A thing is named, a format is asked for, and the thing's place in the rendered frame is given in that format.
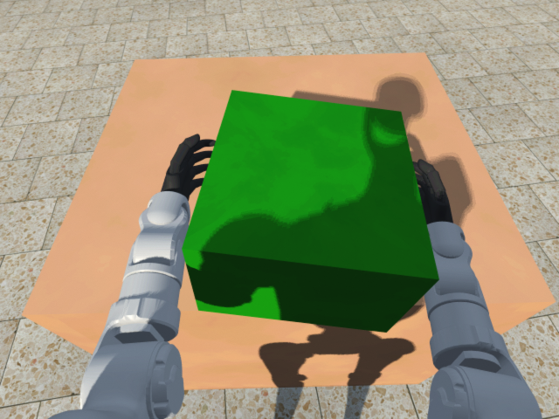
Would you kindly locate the robot right forearm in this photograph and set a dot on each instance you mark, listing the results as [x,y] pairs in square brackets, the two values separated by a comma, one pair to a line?
[462,331]

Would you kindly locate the left robot upper arm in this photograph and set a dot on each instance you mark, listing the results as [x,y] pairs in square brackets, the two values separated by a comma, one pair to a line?
[142,380]

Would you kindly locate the right robot upper arm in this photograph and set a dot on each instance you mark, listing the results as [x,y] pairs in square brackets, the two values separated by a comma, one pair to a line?
[459,392]

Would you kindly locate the robot left hand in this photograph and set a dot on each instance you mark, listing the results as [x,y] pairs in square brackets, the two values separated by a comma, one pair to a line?
[182,170]

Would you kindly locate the robot right hand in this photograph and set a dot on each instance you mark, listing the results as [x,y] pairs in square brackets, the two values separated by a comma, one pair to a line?
[432,192]

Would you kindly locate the carton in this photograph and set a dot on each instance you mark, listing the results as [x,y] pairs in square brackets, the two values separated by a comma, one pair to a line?
[310,212]

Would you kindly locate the robot left forearm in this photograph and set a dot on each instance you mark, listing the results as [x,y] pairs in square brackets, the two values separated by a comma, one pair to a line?
[147,306]

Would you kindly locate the pedestal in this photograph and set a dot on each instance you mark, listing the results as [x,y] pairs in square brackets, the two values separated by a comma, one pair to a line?
[163,102]

